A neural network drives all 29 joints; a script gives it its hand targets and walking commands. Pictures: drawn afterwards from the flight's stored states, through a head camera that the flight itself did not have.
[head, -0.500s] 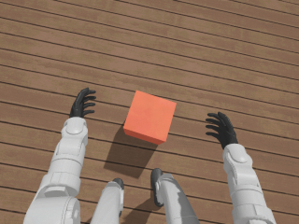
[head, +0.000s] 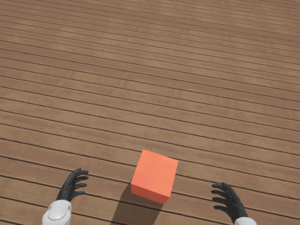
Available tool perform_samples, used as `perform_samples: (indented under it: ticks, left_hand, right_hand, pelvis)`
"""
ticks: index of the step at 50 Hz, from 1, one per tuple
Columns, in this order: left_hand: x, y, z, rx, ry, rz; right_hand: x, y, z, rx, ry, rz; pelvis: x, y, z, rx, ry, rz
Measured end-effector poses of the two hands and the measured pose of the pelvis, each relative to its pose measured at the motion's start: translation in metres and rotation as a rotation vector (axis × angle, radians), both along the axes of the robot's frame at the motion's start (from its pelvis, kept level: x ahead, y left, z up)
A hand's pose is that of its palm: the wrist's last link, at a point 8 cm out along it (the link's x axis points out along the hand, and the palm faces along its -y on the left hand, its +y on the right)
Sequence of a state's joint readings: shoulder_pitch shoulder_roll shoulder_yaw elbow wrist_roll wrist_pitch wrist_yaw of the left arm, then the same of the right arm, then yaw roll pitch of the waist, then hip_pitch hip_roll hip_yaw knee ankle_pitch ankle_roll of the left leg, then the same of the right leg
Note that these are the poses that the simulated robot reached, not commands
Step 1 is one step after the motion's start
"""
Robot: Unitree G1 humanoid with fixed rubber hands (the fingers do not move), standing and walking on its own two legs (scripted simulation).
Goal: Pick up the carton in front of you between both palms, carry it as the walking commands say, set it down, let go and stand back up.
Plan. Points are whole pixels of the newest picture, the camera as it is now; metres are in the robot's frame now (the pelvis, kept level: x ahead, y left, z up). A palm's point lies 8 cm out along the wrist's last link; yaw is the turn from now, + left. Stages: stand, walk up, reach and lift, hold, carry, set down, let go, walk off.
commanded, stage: let go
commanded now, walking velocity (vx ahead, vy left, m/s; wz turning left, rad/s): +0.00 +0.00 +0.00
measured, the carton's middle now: (153, 177) +0.40 -0.06 -0.65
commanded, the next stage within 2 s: stand in 0.54 s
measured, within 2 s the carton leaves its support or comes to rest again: neither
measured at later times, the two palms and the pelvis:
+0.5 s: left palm (53, 223) +0.14 +0.23 -0.07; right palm (240, 217) +0.15 -0.23 -0.06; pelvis -0.01 +0.00 +0.00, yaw +0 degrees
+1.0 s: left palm out of the picture +0.10 +0.26 -0.08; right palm out of the picture +0.11 -0.29 -0.11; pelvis -0.01 -0.02 +0.00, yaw +1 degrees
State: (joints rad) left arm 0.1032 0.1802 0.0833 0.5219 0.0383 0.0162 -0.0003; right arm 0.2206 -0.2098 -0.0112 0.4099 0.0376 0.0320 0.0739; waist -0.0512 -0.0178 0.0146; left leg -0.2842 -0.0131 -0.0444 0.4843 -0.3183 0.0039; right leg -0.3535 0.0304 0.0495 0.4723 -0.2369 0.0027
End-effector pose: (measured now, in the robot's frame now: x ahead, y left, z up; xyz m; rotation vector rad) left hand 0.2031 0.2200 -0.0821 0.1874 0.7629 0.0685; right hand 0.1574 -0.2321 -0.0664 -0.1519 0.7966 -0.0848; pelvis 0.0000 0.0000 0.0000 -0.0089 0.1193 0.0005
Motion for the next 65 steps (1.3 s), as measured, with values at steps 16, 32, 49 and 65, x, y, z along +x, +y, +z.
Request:
perform_samples:
  ticks: [16, 32, 49, 65]
  left_hand:
    - [-0.055, 0.027, 0.017, -0.003, 0.018, 0.039]
    - [-0.079, 0.026, 0.007, 0.094, 0.072, 0.085]
    - [-0.108, 0.038, 0.001, 0.173, 0.172, 0.149]
    - [-0.111, 0.032, -0.006, 0.164, 0.208, 0.134]
  right_hand:
    - [0.007, 0.01, 0.006, -0.039, -0.009, 0.016]
    - [-0.014, -0.026, -0.01, -0.072, -0.012, -0.011]
    - [-0.049, -0.061, -0.043, -0.116, 0.135, -0.033]
    - [-0.073, -0.077, -0.045, -0.148, 0.198, -0.064]
  pelvis:
    - [-0.003, 0.01, 0.002, 0.001, -0.154, 0.005]
    - [-0.017, -0.009, -0.004, 0.007, -0.167, 0.003]
    - [-0.012, -0.023, -0.003, 0.018, -0.149, 0.012]
    - [-0.016, -0.029, -0.001, 0.019, -0.163, 0.0]
